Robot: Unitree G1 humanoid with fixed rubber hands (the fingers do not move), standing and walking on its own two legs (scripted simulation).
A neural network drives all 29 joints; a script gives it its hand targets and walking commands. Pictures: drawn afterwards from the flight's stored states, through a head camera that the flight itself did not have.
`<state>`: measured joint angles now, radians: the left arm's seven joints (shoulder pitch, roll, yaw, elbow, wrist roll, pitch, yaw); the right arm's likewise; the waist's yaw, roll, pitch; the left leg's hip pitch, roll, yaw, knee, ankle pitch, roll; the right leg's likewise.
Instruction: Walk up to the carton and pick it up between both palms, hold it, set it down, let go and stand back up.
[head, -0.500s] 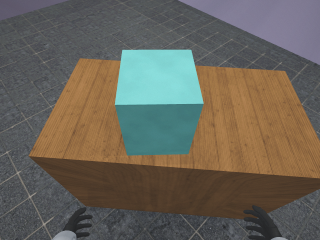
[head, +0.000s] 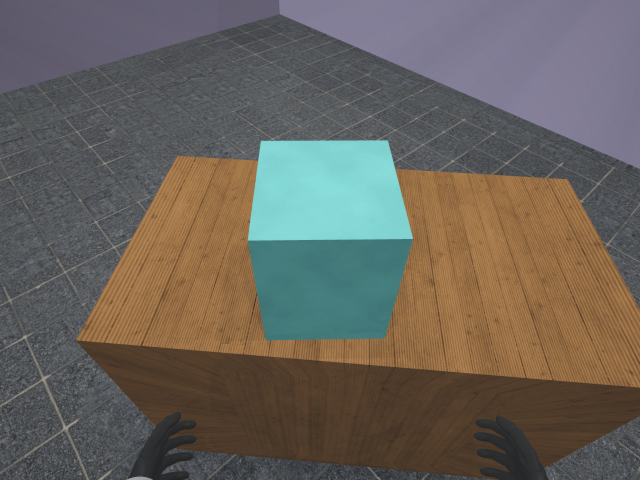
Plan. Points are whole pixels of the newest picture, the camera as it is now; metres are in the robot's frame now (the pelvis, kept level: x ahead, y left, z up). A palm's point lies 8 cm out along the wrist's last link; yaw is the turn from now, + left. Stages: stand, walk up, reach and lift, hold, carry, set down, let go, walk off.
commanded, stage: reach and lift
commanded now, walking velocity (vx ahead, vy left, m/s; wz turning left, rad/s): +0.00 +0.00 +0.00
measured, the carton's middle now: (325, 243) +0.47 +0.03 +0.00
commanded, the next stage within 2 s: none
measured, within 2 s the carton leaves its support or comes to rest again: neither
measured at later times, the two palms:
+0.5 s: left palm (144, 454) +0.17 +0.24 -0.05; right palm (520, 455) +0.18 -0.21 -0.04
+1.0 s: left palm (157, 394) +0.23 +0.23 -0.01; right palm (503, 391) +0.25 -0.19 -0.01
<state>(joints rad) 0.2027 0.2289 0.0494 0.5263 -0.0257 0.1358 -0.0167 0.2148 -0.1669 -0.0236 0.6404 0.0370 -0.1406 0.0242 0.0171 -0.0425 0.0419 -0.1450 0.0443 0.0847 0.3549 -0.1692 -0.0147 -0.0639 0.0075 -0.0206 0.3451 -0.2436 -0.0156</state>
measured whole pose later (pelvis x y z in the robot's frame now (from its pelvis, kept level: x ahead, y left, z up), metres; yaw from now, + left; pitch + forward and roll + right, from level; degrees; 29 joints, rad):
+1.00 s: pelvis +0.01 +0.00 +0.00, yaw +0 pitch +0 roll +0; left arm 0.07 0.26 -0.04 0.56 -0.21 -0.32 -0.02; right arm 0.06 -0.14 0.03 0.56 0.21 -0.32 -0.04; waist 0.03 -0.03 -0.03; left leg -0.19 0.04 0.06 0.39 -0.19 -0.02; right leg -0.11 0.01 -0.02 0.38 -0.27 -0.02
